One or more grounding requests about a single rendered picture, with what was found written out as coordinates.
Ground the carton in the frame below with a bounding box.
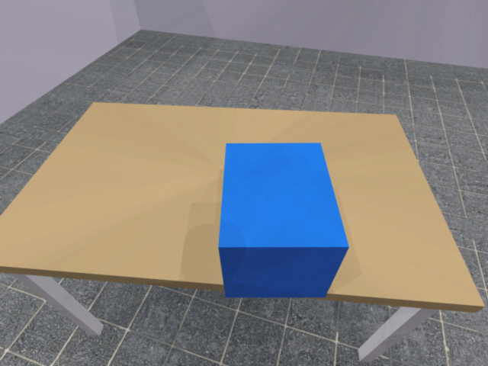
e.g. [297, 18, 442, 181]
[218, 143, 349, 297]

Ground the table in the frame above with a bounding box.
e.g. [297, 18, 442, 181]
[0, 102, 485, 362]

